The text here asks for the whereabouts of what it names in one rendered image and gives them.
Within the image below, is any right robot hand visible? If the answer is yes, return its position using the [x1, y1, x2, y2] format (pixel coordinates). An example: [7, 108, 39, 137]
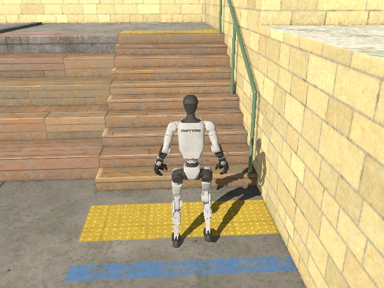
[215, 163, 229, 175]

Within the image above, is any left robot hand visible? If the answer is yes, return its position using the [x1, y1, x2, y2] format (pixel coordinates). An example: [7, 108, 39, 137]
[154, 163, 167, 176]

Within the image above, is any robot right upper arm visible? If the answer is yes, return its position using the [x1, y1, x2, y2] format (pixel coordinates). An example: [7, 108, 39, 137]
[203, 121, 221, 153]

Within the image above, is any robot left upper arm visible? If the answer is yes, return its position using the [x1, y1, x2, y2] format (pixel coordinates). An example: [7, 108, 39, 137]
[162, 121, 179, 154]

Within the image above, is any robot left shin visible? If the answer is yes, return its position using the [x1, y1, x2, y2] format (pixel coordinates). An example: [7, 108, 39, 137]
[172, 200, 181, 240]

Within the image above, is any left robot forearm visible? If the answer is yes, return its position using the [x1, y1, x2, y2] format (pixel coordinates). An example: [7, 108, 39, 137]
[155, 145, 167, 166]

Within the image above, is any robot left foot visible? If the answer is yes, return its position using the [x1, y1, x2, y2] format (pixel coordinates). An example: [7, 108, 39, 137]
[172, 232, 180, 248]

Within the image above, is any right robot forearm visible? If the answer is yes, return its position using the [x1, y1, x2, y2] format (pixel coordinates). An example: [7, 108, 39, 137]
[215, 144, 227, 165]

